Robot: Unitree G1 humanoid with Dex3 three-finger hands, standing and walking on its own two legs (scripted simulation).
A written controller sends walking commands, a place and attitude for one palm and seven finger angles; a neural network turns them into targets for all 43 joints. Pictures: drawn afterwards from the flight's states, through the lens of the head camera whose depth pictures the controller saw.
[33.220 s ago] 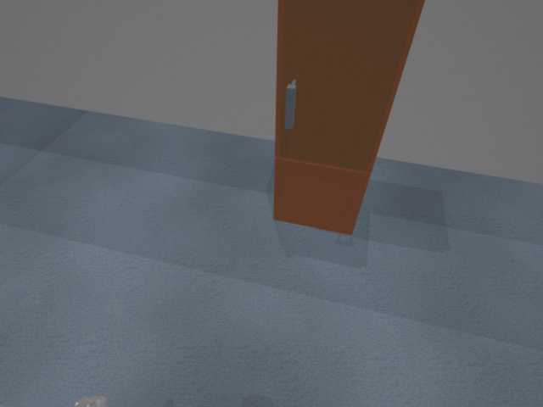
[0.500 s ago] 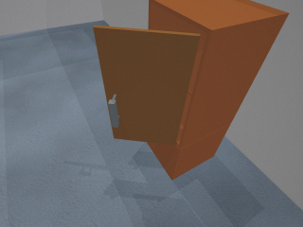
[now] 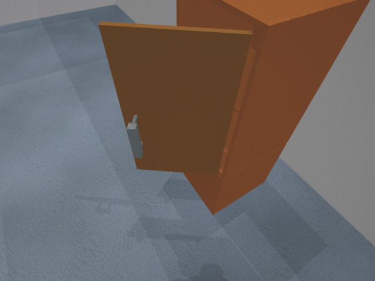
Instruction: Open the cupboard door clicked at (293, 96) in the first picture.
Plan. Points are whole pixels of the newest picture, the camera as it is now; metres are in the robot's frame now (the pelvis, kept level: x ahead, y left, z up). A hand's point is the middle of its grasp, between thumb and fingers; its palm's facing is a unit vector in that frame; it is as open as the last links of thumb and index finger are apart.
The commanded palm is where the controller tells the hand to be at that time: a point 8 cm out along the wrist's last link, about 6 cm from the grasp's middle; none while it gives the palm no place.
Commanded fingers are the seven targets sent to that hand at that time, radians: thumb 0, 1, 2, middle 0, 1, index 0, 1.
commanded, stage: come to a stop and stand still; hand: left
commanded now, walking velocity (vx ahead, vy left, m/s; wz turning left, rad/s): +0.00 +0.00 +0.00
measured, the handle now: (137, 136) +0.55 +0.20 -0.10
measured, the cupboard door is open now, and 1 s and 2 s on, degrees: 54 54 54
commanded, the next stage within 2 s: look again from close up in 0.52 s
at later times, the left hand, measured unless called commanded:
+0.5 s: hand out of the picture -0.01 +0.16 -0.17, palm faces +0.02 -0.98 -0.21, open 7.3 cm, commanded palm none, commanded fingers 0.00 0.90 0.90 -0.20 -0.30 -0.20 -0.30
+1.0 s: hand out of the picture -0.01 +0.14 -0.17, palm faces +0.04 -0.98 -0.18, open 7.3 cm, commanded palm none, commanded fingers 0.00 0.90 0.90 -0.20 -0.30 -0.20 -0.30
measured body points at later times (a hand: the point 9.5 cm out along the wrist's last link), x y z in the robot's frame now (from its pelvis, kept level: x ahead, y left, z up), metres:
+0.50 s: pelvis -0.02 -0.02 +0.00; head -0.01 -0.03 +0.45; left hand -0.01 +0.21 -0.15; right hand +0.01 -0.24 -0.16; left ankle -0.04 +0.08 -0.74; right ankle -0.01 -0.12 -0.74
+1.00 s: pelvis +0.00 -0.03 +0.00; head +0.01 -0.03 +0.45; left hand -0.01 +0.19 -0.16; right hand +0.00 -0.24 -0.16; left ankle -0.04 +0.08 -0.74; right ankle -0.01 -0.12 -0.74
